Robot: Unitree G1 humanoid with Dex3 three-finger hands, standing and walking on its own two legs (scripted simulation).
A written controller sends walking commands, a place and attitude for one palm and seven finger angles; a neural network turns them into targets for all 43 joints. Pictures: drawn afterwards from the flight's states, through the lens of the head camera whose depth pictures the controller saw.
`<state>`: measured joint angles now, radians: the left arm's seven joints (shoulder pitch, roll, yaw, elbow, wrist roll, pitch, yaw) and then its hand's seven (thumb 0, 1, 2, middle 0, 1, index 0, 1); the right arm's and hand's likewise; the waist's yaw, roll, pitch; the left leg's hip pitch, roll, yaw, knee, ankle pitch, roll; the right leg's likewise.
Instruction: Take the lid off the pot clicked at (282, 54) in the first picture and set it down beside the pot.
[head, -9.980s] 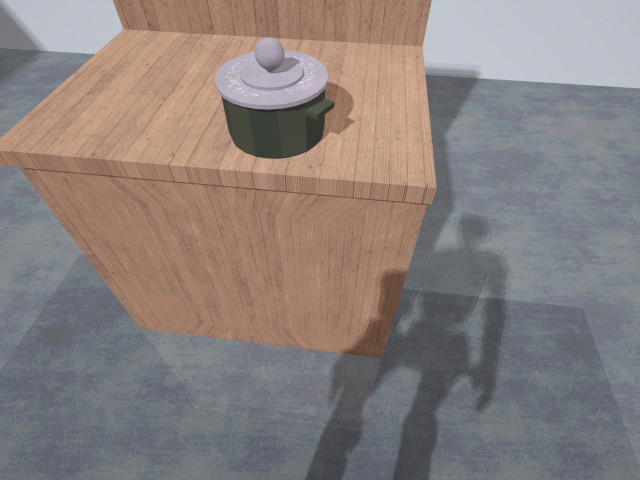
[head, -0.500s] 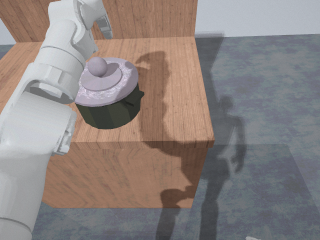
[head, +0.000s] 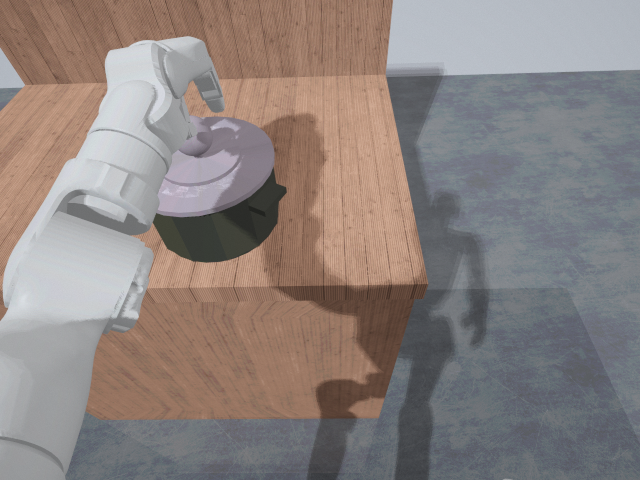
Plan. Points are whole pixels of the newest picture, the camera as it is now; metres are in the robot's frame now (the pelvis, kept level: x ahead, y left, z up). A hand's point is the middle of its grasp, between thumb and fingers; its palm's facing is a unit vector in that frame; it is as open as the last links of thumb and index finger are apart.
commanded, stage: lower the open fingers around the knob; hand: left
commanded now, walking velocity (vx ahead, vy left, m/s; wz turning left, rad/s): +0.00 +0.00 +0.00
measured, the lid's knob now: (192, 136) +0.51 +0.15 +0.17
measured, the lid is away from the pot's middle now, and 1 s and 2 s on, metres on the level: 0.00 0.00 0.00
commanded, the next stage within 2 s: close the fingers and squeeze the knob in 0.66 s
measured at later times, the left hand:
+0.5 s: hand (192, 137) +0.47 +0.13 +0.20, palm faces -0.33 -0.07 -0.94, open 9.7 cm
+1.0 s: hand (195, 141) +0.47 +0.13 +0.19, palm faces -0.35 -0.08 -0.93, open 9.8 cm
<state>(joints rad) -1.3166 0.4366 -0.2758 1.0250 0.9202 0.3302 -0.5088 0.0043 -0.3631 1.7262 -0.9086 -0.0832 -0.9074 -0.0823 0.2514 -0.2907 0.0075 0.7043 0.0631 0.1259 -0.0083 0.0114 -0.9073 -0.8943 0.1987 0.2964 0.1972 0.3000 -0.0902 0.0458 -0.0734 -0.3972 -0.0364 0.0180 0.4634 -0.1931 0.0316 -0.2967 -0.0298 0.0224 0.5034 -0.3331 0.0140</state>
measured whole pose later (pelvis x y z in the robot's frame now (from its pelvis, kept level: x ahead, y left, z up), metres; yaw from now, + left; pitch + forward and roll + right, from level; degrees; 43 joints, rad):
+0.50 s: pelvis +0.00 -0.01 +0.00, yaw +1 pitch +7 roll +1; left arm -1.27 0.41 -0.33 1.02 0.90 0.33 -0.48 0.00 -0.36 1.73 -0.85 -0.06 -0.91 -0.08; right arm 0.23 -0.28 0.02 0.71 0.07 0.17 -0.02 0.01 -0.91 -0.89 0.20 0.30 0.20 0.30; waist -0.08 0.05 -0.07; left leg -0.41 -0.03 0.00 0.48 -0.20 0.02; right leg -0.30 -0.03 0.01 0.52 -0.34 0.01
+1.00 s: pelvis +0.00 +0.00 +0.00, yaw +0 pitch +7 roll +1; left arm -1.24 0.41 -0.32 0.99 0.89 0.32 -0.49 0.00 -0.15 1.24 -0.62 -0.53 -0.66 -0.54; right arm 0.23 -0.28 0.01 0.71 0.06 0.15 -0.02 0.01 -0.91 -0.89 0.20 0.30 0.20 0.30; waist -0.08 0.05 -0.07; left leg -0.40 -0.03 0.01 0.48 -0.20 0.02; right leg -0.30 -0.02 0.01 0.52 -0.34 0.01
